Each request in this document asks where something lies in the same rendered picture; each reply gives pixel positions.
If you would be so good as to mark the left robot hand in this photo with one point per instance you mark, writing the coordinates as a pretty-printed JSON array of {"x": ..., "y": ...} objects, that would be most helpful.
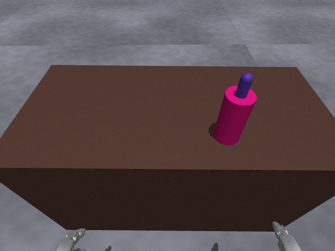
[{"x": 71, "y": 239}]

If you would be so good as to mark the bottle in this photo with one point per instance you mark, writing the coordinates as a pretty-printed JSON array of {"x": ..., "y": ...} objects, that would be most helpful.
[{"x": 235, "y": 110}]

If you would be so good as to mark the right robot hand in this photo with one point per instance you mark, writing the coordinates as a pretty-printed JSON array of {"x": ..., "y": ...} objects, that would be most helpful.
[{"x": 285, "y": 241}]

